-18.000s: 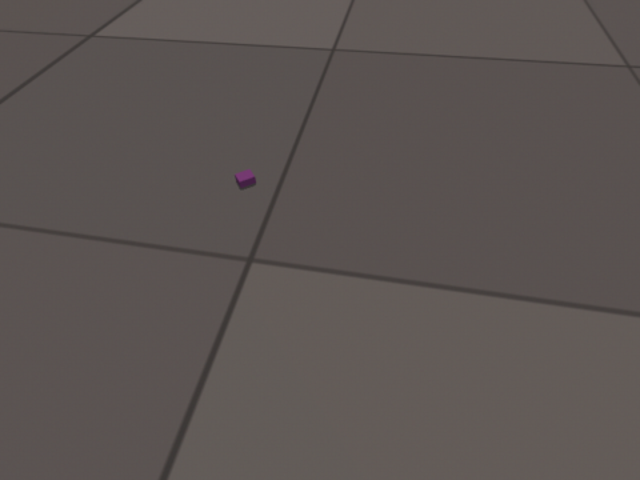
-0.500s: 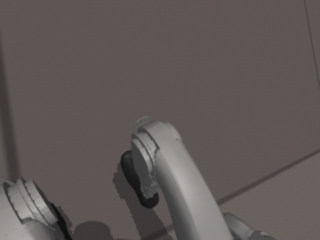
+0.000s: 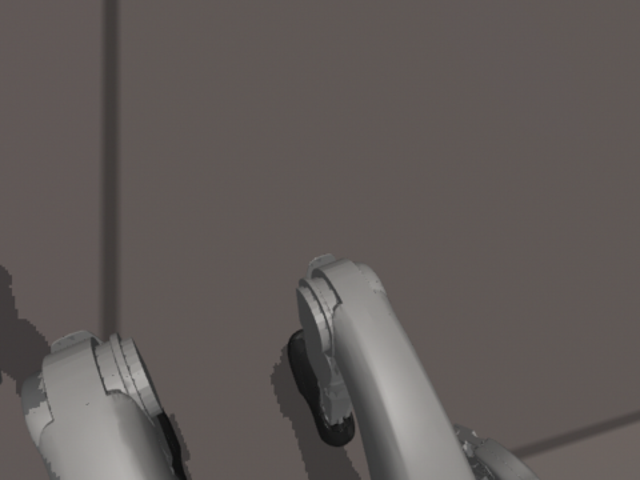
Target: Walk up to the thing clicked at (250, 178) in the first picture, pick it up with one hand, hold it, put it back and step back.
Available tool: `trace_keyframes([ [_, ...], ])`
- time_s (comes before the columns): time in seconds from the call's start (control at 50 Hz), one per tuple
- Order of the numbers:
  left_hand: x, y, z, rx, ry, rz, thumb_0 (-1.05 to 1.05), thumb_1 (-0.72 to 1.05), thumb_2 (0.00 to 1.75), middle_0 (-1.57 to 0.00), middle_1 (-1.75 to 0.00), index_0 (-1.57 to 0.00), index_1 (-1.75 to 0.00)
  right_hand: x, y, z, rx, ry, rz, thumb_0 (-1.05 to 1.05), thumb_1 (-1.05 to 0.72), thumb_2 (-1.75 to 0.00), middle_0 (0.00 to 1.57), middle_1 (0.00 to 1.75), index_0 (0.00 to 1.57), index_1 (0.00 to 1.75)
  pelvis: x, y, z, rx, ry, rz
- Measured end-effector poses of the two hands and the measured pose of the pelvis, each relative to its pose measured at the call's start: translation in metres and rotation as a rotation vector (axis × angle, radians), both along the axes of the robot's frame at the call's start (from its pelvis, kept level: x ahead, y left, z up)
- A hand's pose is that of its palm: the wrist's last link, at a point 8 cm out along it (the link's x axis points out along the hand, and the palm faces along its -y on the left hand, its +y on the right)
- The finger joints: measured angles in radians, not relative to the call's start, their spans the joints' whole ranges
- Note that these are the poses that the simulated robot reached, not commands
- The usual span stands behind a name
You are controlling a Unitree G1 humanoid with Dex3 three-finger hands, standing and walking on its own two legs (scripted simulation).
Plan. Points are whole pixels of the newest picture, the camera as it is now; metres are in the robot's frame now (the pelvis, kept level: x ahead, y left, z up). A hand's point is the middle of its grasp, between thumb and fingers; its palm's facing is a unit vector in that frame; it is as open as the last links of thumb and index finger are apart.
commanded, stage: settle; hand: left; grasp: from above
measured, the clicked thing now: out of the picture +0.45 +0.37 -0.23
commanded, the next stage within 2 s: lift in 0.28 s
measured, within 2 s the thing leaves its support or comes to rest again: neither
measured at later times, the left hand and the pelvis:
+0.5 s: hand out of the picture +0.45 +0.34 -0.13, palm faces -0.31 -0.25 -0.92, open 9.5 cm; pelvis +0.00 -0.01 +0.01, yaw +5 degrees
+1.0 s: hand out of the picture +0.38 +0.34 +0.00, palm faces -0.34 -0.23 -0.91, open 9.5 cm; pelvis -0.01 -0.01 +0.09, yaw +9 degrees
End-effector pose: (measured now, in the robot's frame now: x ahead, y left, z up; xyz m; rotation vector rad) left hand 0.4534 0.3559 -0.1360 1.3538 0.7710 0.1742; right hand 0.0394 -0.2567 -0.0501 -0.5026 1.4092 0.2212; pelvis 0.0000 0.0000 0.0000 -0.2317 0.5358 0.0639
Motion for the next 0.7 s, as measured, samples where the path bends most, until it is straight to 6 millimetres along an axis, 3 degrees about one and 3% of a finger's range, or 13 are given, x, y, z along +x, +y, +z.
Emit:
trace_keyframes([
  [0.44,0.003,-0.011,0.055,-0.002,-0.031,-0.011,0.0,0.11,0.13,-0.93,-0.17,-0.93,-0.16,0.017,-0.011,-0.034,0.032,-0.022,-0.087,0.01,-0.9,-0.9,0.2,0.3,0.19,0.3,0.001,-0.013,0.003,0.076,0.037,0.025],
  [0.7,-0.018,-0.01,0.095,-0.03,0.02,-0.053,0.01,0.14,0.06,-0.92,-0.19,-0.91,-0.18,0.032,-0.017,-0.025,0.019,-0.043,-0.148,0.01,-0.91,-0.9,0.2,0.3,0.19,0.3,0.002,-0.014,0.025,0.096,0.054,0.049],
])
